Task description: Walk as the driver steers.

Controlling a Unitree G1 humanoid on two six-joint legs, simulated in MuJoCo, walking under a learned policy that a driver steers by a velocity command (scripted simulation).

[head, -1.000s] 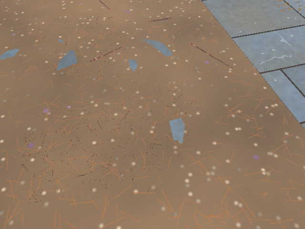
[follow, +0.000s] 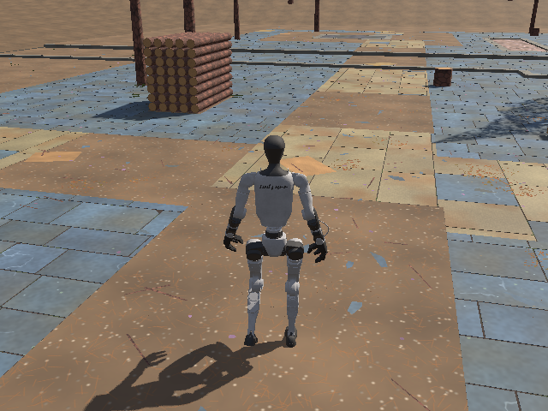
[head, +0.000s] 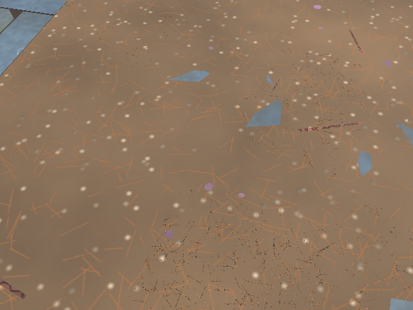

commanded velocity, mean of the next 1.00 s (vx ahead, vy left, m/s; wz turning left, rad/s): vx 0.50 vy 0.00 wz -0.04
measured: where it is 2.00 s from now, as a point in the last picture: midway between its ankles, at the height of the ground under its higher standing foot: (242, 167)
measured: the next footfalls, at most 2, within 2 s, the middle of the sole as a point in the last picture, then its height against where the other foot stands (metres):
left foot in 0.36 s outside the picture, level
right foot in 0.92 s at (234, 252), level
